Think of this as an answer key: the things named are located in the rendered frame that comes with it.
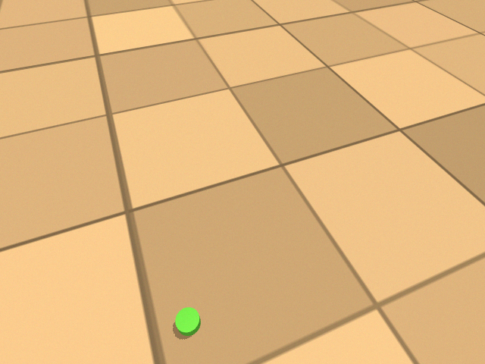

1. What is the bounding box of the tin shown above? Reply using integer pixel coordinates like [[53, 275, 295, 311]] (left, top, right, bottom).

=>
[[175, 307, 201, 336]]

